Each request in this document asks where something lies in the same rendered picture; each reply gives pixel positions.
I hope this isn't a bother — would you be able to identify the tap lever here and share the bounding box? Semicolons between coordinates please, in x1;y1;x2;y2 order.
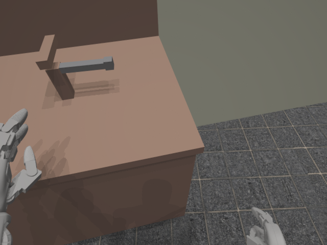
59;56;114;74

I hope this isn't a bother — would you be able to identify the robot left forearm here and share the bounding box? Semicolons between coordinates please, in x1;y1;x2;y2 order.
0;212;13;245

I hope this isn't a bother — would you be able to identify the counter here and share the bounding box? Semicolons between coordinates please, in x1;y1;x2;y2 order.
0;0;204;245

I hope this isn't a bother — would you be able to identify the left robot hand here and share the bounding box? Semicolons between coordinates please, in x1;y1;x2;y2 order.
0;108;42;212

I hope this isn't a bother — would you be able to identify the right robot hand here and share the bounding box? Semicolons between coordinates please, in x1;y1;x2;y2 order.
246;207;286;245

